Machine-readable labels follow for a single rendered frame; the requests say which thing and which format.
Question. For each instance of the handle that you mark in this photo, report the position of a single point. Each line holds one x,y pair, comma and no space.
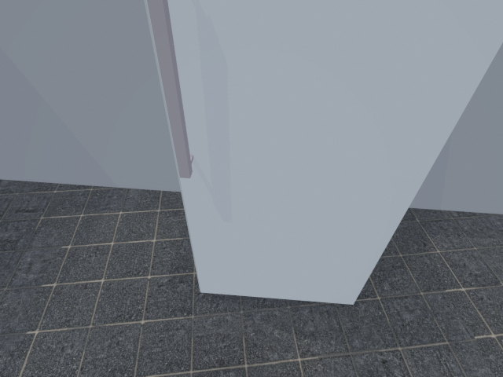
162,32

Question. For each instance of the fridge door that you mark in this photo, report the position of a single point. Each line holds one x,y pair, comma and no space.
312,125

